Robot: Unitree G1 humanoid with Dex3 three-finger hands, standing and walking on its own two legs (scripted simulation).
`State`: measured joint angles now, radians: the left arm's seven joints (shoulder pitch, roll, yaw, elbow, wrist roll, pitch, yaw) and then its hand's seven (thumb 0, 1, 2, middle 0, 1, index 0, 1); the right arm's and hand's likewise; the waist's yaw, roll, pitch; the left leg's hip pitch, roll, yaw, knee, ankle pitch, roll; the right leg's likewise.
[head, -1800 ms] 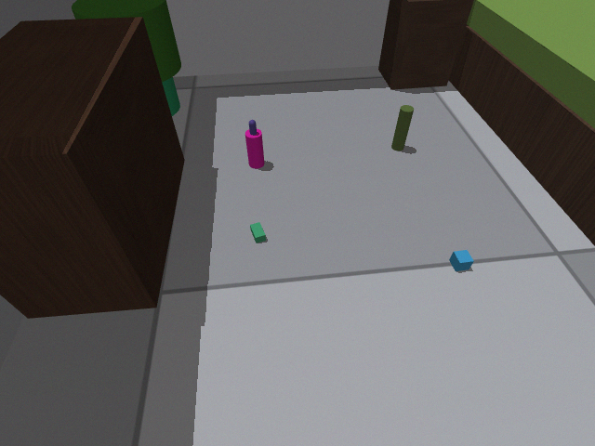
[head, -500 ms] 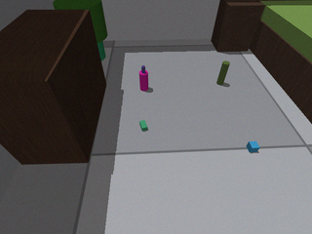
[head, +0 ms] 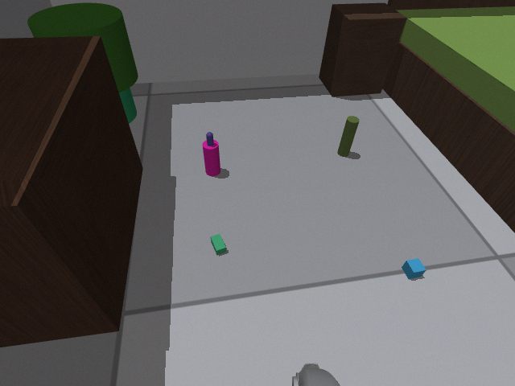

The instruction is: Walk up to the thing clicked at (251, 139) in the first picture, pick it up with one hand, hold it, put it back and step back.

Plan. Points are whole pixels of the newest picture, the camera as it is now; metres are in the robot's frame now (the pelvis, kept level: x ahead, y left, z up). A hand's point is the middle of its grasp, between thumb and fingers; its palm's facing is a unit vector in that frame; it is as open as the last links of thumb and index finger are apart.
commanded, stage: walk up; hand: left
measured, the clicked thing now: (211, 153) +1.39 +0.20 -0.64
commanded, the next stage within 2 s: none
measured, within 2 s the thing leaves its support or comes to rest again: neither
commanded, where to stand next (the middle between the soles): +1.04 -0.06 m, yaw +1 degrees
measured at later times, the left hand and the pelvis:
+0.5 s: hand (139, 298) +0.34 +0.23 -0.14, palm faces -0.02 -0.94 -0.35, open 7.4 cm; pelvis +0.29 -0.04 +0.00, yaw +0 degrees
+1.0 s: hand (159, 196) +0.61 +0.24 -0.14, palm faces -0.11 -0.93 -0.35, open 7.4 cm; pelvis +0.53 -0.03 +0.00, yaw -1 degrees
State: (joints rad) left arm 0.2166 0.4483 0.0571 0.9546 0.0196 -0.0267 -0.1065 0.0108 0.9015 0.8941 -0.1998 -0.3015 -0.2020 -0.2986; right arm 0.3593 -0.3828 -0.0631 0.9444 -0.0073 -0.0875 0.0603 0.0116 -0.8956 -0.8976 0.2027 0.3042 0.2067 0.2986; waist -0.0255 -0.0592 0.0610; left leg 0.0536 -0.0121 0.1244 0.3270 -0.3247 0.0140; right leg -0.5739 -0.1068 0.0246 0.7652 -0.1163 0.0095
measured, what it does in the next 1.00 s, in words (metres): walks ahead: right foot, then left foot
